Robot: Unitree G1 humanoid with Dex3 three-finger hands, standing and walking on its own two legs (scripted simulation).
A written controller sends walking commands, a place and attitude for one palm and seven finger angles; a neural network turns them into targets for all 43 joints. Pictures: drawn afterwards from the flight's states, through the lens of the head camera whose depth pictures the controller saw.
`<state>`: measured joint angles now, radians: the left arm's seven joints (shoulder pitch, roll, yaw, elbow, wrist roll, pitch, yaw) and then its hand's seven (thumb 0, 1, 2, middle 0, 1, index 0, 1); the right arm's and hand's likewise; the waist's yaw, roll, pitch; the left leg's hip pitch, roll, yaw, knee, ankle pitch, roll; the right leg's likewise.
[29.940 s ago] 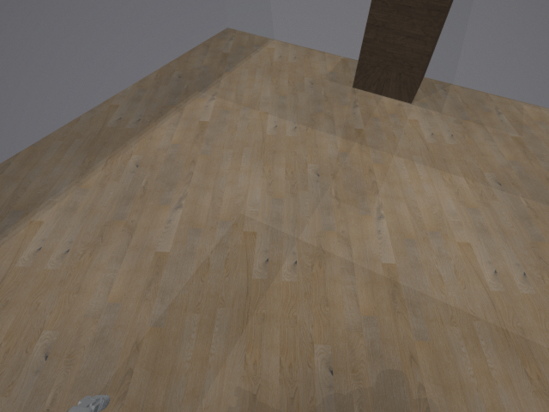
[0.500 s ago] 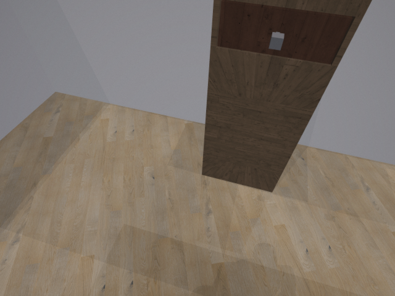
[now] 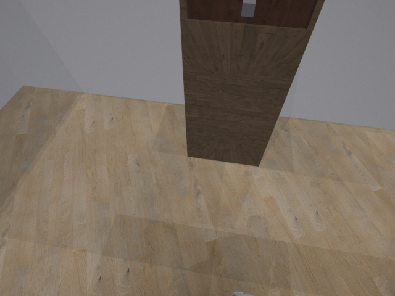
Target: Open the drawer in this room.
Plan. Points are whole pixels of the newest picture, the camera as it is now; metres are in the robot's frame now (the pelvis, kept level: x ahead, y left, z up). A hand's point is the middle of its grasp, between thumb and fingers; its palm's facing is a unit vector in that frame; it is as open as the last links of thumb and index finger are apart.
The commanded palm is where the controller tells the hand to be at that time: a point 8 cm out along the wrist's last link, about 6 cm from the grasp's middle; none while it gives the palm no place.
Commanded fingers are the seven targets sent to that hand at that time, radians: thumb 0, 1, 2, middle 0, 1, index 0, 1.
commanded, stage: take the last steps up to it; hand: left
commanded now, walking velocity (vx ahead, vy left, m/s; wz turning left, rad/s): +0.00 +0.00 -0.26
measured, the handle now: (248, 4) +0.87 -0.10 +0.15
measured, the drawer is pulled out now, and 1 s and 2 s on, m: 0.00 0.00 0.00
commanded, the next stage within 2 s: come to a stop and stand still in 1.08 s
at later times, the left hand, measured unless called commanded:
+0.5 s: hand (140, 282) +0.17 +0.15 -0.16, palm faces -0.25 -0.96 -0.13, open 7.4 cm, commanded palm none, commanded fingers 0.00 0.90 0.90 -0.20 -0.30 -0.20 -0.30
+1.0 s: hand (182, 244) +0.26 +0.06 -0.18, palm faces -0.13 -0.98 -0.17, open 7.3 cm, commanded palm none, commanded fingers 0.00 0.90 0.90 -0.20 -0.30 -0.20 -0.30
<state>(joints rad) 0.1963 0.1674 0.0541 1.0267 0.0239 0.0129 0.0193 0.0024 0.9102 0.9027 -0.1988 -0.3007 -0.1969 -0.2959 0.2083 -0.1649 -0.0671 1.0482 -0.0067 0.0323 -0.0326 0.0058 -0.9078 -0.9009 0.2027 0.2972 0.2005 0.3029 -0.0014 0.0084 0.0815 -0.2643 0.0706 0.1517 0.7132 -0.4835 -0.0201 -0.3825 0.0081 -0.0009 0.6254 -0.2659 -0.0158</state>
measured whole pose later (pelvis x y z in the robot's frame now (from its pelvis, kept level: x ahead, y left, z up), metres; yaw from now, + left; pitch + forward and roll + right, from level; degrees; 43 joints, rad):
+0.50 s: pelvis +0.05 -0.02 +0.02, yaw -12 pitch +2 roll -3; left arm 0.14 0.23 0.08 1.01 0.03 0.05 -0.06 0.01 0.91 0.90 -0.19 -0.30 -0.19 -0.30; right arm 0.43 -0.12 -0.04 1.08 -0.04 -0.05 -0.04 0.00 -0.90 -0.90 0.20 0.30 0.20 0.30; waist -0.06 -0.03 0.08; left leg -0.01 0.14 0.25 0.36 -0.36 -0.05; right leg -0.58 -0.09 -0.07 0.93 -0.27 0.04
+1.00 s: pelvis +0.20 -0.12 +0.00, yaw -10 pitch -1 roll -4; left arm 0.26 0.21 0.05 1.10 0.02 -0.05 0.01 -0.01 0.93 0.90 -0.20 -0.30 -0.20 -0.30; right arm 0.14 -0.16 -0.05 0.97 -0.02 -0.03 0.01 0.00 -0.91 -0.90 0.20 0.30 0.20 0.30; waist 0.00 0.00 0.03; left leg -0.38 0.11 0.14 0.66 -0.28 -0.02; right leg -0.14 0.04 -0.20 0.48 -0.33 -0.04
